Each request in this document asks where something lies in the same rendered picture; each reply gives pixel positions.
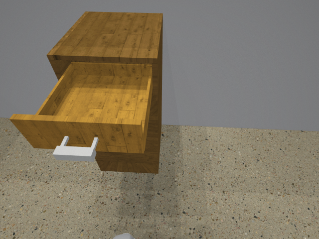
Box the drawer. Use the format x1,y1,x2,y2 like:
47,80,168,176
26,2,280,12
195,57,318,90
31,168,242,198
10,62,153,153

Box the handle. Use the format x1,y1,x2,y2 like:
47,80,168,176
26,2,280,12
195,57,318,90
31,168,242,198
53,136,99,162

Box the cabinet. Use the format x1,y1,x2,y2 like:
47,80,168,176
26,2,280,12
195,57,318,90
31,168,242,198
47,11,163,174

